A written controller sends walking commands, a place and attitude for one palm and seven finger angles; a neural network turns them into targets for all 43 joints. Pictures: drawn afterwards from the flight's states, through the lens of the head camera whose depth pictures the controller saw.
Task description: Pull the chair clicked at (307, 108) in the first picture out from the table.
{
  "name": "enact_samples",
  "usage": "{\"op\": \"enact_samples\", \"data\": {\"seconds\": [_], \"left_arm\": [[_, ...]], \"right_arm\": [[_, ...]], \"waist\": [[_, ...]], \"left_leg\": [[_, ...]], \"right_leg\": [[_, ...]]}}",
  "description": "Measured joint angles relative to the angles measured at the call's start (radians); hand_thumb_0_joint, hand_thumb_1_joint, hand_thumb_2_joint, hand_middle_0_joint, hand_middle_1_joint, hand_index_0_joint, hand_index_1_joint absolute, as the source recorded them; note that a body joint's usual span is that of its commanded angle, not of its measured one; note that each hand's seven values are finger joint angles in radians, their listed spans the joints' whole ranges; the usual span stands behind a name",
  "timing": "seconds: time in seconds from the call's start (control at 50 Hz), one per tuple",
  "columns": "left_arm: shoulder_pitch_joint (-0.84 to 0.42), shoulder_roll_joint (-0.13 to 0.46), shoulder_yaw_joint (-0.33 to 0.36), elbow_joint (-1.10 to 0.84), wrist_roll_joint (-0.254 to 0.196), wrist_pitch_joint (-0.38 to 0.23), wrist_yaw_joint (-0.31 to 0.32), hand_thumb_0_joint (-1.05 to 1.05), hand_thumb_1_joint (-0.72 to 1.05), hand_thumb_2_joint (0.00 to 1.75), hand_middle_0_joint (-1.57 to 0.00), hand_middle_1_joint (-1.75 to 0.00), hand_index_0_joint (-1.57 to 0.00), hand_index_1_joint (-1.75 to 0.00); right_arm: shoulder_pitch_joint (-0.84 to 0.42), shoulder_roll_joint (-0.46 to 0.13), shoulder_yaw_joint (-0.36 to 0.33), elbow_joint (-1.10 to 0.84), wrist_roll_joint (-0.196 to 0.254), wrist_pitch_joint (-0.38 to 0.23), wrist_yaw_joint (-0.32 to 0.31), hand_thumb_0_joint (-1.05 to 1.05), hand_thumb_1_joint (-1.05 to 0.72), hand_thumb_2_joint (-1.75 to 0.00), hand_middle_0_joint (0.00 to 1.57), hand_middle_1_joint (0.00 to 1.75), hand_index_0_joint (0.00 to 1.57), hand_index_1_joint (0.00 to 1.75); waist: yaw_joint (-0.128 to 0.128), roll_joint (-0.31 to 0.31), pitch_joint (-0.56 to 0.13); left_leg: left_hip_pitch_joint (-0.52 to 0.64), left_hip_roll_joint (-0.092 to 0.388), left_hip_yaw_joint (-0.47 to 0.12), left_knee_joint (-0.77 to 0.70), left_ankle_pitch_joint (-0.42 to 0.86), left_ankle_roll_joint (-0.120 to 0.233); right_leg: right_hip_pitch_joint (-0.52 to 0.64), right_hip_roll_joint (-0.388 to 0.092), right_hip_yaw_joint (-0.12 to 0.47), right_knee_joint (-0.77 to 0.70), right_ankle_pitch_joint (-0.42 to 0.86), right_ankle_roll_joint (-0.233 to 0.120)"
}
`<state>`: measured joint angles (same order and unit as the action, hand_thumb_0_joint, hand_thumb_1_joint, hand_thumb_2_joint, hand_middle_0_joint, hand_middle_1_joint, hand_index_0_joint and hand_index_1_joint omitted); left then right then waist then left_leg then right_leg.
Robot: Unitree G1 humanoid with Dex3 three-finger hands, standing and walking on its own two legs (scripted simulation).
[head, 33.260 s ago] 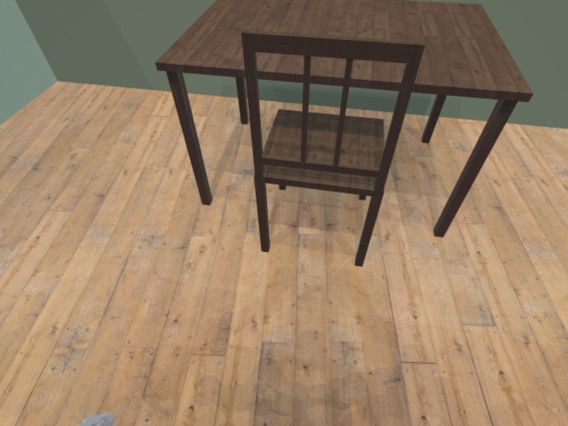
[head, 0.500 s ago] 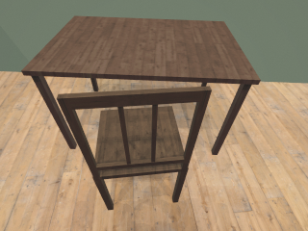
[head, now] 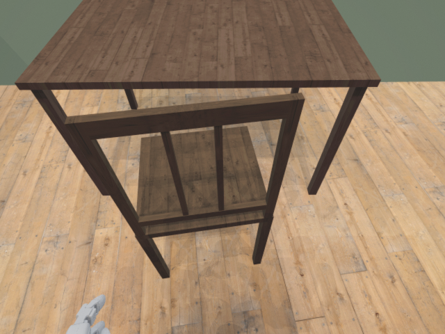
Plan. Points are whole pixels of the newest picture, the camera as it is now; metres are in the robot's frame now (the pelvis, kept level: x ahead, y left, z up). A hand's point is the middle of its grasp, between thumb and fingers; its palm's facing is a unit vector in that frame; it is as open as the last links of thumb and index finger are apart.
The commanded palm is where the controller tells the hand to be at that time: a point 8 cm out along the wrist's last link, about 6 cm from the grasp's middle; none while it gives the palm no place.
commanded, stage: raise the hand toward the chair's back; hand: left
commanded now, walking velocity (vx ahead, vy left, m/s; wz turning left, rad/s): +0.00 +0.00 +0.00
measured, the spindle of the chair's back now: (177, 179) +0.46 +0.12 -0.06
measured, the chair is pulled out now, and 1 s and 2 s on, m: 0.18 0.18 0.18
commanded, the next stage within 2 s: aim the fingers beside a spindle in 1.94 s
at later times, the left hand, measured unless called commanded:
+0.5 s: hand (136, 294) +0.20 +0.16 -0.05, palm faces +0.17 -0.98 -0.07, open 11.3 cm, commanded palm +0.17 +0.22 -0.05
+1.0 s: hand (123, 279) +0.23 +0.19 -0.04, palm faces +0.14 -0.99 -0.06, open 15.5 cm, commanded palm +0.19 +0.24 -0.04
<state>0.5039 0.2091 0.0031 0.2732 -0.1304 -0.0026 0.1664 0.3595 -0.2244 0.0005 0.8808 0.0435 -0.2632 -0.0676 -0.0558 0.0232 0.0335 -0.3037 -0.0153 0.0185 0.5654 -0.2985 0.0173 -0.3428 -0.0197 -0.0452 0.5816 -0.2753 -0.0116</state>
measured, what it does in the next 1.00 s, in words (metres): lowers itself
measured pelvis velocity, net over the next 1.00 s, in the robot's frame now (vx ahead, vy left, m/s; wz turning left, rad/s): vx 0.00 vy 0.00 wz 0.00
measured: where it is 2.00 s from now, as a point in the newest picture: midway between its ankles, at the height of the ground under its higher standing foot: outside the picture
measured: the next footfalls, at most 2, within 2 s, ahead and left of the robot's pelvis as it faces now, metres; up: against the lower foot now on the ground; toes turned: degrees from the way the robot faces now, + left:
none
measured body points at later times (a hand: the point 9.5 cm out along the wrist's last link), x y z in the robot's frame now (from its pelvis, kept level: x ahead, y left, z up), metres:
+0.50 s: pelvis +0.00 -0.03 -0.11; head +0.11 -0.03 +0.33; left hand +0.19 +0.22 -0.04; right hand +0.24 -0.21 -0.20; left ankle +0.00 +0.11 -0.73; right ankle +0.02 -0.11 -0.73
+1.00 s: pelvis +0.00 +0.00 -0.08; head +0.10 +0.01 +0.35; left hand +0.21 +0.24 -0.03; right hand +0.18 -0.26 -0.17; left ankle +0.00 +0.11 -0.73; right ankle +0.02 -0.11 -0.73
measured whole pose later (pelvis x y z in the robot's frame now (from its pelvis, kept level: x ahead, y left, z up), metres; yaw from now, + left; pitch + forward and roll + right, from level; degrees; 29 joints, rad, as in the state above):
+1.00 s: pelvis +0.00 +0.00 -0.08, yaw +0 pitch +19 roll -2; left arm 0.44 0.18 0.13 -0.08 -0.22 -0.47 -0.08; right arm 0.20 -0.25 -0.06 0.57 0.02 -0.20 -0.02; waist -0.01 0.02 -0.14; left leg -0.95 0.01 -0.02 1.18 -0.57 0.01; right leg -0.95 -0.01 -0.08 1.14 -0.52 -0.02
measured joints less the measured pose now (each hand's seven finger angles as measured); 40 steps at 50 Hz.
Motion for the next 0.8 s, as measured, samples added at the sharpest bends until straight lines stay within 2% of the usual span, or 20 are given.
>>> {"op": "enact_samples", "data": {"seconds": [0.04,0.1,0.14,0.16,0.18,0.2,0.22,0.26,0.32,0.38,0.42,0.46,0.5,0.54,0.58,0.62,0.66,0.72,0.8], "left_arm": [[-0.061,-0.004,0.008,-0.100,0.007,-0.094,-0.002,0.05,0.90,0.86,-0.19,-0.29,-0.19,-0.29],[-0.146,-0.052,0.020,-0.184,-0.015,-0.274,-0.064,0.04,0.83,0.84,-0.18,-0.28,-0.18,-0.28],[-0.164,-0.101,0.017,-0.214,-0.039,-0.415,-0.138,0.03,0.78,0.82,-0.17,-0.27,-0.18,-0.27],[-0.161,-0.123,0.017,-0.219,-0.037,-0.482,-0.170,0.02,0.75,0.82,-0.17,-0.27,-0.18,-0.27],[-0.151,-0.141,0.017,-0.224,-0.028,-0.528,-0.191,0.02,0.73,0.81,-0.17,-0.27,-0.18,-0.27],[-0.133,-0.150,0.015,-0.233,-0.014,-0.549,-0.202,0.01,0.70,0.80,-0.17,-0.26,-0.18,-0.26],[-0.110,-0.152,0.012,-0.240,0.002,-0.550,-0.205,0.01,0.67,0.79,-0.17,-0.26,-0.18,-0.26],[-0.057,-0.137,0.007,-0.257,0.019,-0.510,-0.197,0.01,0.62,0.77,-0.17,-0.25,-0.17,-0.25],[0.023,-0.093,0.026,-0.300,0.006,-0.461,-0.168,0.01,0.54,0.74,-0.17,-0.24,-0.17,-0.24],[0.052,-0.060,0.071,-0.350,-0.039,-0.497,-0.168,0.01,0.47,0.71,-0.16,-0.23,-0.16,-0.23],[0.029,-0.054,0.095,-0.373,-0.069,-0.538,-0.203,0.01,0.42,0.69,-0.15,-0.22,-0.16,-0.23],[-0.014,-0.057,0.105,-0.383,-0.088,-0.551,-0.257,0.01,0.37,0.67,-0.14,-0.22,-0.15,-0.22],[-0.059,-0.062,0.102,-0.380,-0.097,-0.519,-0.314,0.01,0.33,0.65,-0.14,-0.21,-0.14,-0.21],[-0.089,-0.062,0.097,-0.369,-0.098,-0.456,-0.352,0.01,0.28,0.63,-0.13,-0.20,-0.13,-0.20],[-0.102,-0.060,0.100,-0.353,-0.093,-0.393,-0.362,0.00,0.23,0.61,-0.13,-0.19,-0.13,-0.20],[-0.093,-0.059,0.109,-0.349,-0.093,-0.355,-0.344,0.00,0.19,0.59,-0.13,-0.19,-0.13,-0.19],[-0.074,-0.061,0.124,-0.354,-0.094,-0.357,-0.311,0.00,0.14,0.57,-0.13,-0.18,-0.13,-0.18],[-0.044,-0.060,0.145,-0.365,-0.095,-0.411,-0.269,0.00,0.07,0.54,-0.12,-0.17,-0.12,-0.17],[-0.038,-0.056,0.156,-0.349,-0.098,-0.480,-0.264,0.00,-0.02,0.50,-0.11,-0.15,-0.11,-0.16]], "right_arm": [[-0.026,-0.039,-0.021,-0.057,-0.023,-0.048,0.009,0.02,-0.92,-0.90,0.20,0.30,0.20,0.30],[-0.080,-0.071,-0.064,-0.135,-0.045,-0.069,0.050,0.02,-0.92,-0.90,0.20,0.30,0.20,0.30],[-0.123,-0.076,-0.087,-0.182,-0.052,-0.058,0.084,0.01,-0.91,-0.90,0.20,0.30,0.20,0.30],[-0.146,-0.072,-0.097,-0.204,-0.054,-0.045,0.098,0.01,-0.91,-0.90,0.19,0.30,0.20,0.30],[-0.169,-0.067,-0.105,-0.228,-0.054,-0.026,0.109,0.01,-0.91,-0.90,0.19,0.30,0.20,0.30],[-0.190,-0.061,-0.110,-0.254,-0.052,-0.003,0.115,0.01,-0.91,-0.90,0.19,0.30,0.20,0.30],[-0.210,-0.053,-0.112,-0.280,-0.048,0.021,0.118,0.01,-0.91,-0.90,0.19,0.30,0.20,0.30],[-0.242,-0.037,-0.104,-0.331,-0.039,0.065,0.114,0.01,-0.91,-0.90,0.19,0.30,0.20,0.30],[-0.274,-0.010,-0.073,-0.379,-0.036,0.088,0.099,0.01,-0.91,-0.90,0.19,0.30,0.20,0.30],[-0.290,0.013,-0.037,-0.377,-0.043,0.068,0.088,0.01,-0.91,-0.90,0.19,0.30,0.20,0.30],[-0.296,0.022,-0.015,-0.357,-0.046,0.049,0.084,0.01,-0.91,-0.90,0.19,0.30,0.20,0.30],[-0.294,0.027,0.003,-0.335,-0.044,0.041,0.081,0.01,-0.90,-0.90,0.20,0.30,0.20,0.30],[-0.285,0.033,0.013,-0.318,-0.036,0.046,0.076,0.01,-0.90,-0.90,0.20,0.30,0.20,0.30],[-0.267,0.040,0.013,-0.307,-0.026,0.062,0.068,0.01,-0.90,-0.90,0.20,0.30,0.21,0.30],[-0.244,0.045,0.004,-0.301,-0.017,0.080,0.061,0.01,-0.90,-0.90,0.20,0.30,0.21,0.30],[-0.216,0.045,-0.011,-0.300,-0.013,0.091,0.056,0.01,-0.90,-0.90,0.20,0.30,0.21,0.30],[-0.186,0.038,-0.028,-0.296,-0.013,0.093,0.053,0.01,-0.90,-0.90,0.20,0.30,0.21,0.30],[-0.149,0.014,-0.050,-0.287,-0.018,0.086,0.053,0.01,-0.90,-0.90,0.20,0.30,0.20,0.30],[-0.131,-0.024,-0.066,-0.275,-0.020,0.076,0.052,0.01,-0.90,-0.90,0.20,0.30,0.20,0.30]], "waist": [[-0.015,0.001,-0.035],[-0.006,-0.018,-0.106],[0.005,-0.039,-0.155],[0.012,-0.052,-0.175],[0.021,-0.061,-0.188],[0.029,-0.070,-0.196],[0.038,-0.077,-0.197],[0.056,-0.077,-0.194],[0.087,-0.062,-0.182],[0.111,-0.035,-0.174],[0.122,-0.016,-0.168],[0.128,0.000,-0.166],[0.127,0.013,-0.165],[0.118,0.019,-0.166],[0.102,0.021,-0.166],[0.085,0.020,-0.167],[0.071,0.016,-0.169],[0.057,0.009,-0.175],[0.046,0.000,-0.181]], "left_leg": [[-0.127,-0.006,-0.009,0.103,-0.032,0.000],[-0.310,-0.001,0.004,0.268,-0.097,-0.007],[-0.419,0.009,0.014,0.379,-0.149,-0.012],[-0.467,0.015,0.018,0.434,-0.174,-0.013],[-0.506,0.020,0.018,0.478,-0.178,-0.014],[-0.540,0.022,0.018,0.527,-0.200,-0.017],[-0.566,0.023,0.017,0.569,-0.229,-0.020],[-0.607,0.023,0.006,0.627,-0.271,-0.025],[-0.653,0.027,-0.023,0.678,-0.293,-0.034],[-0.691,0.029,-0.061,0.708,-0.305,-0.042],[-0.713,0.029,-0.083,0.722,-0.308,-0.046],[-0.730,0.028,-0.095,0.730,-0.310,-0.048],[-0.737,0.028,-0.098,0.729,-0.310,-0.049],[-0.732,0.028,-0.091,0.717,-0.307,-0.047],[-0.715,0.029,-0.079,0.695,-0.303,-0.044],[-0.693,0.030,-0.066,0.669,-0.297,-0.040],[-0.672,0.031,-0.055,0.644,-0.290,-0.035],[-0.652,0.030,-0.046,0.619,-0.284,-0.030],[-0.654,0.027,-0.042,0.620,-0.283,-0.022]], "right_leg": [[-0.122,-0.010,-0.009,0.100,-0.035,0.001],[-0.312,-0.009,0.003,0.268,-0.095,-0.008],[-0.427,-0.002,0.013,0.379,-0.140,-0.011],[-0.478,0.003,0.018,0.433,-0.162,-0.016],[-0.521,0.008,0.020,0.484,-0.186,-0.018],[-0.555,0.010,0.020,0.525,-0.185,-0.020],[-0.582,0.010,0.019,0.567,-0.204,-0.023],[-0.619,0.008,0.009,0.626,-0.256,-0.030],[-0.650,0.010,-0.019,0.664,-0.284,-0.039],[-0.667,0.012,-0.057,0.673,-0.297,-0.047],[-0.676,0.012,-0.078,0.674,-0.300,-0.051],[-0.685,0.012,-0.090,0.674,-0.301,-0.052],[-0.690,0.012,-0.093,0.670,-0.300,-0.051],[-0.689,0.012,-0.085,0.661,-0.296,-0.047],[-0.678,0.013,-0.074,0.644,-0.290,-0.043],[-0.662,0.015,-0.061,0.622,-0.283,-0.038],[-0.646,0.016,-0.051,0.600,-0.275,-0.035],[-0.629,0.016,-0.042,0.577,-0.266,-0.030],[-0.629,0.013,-0.037,0.574,-0.263,-0.023]]}}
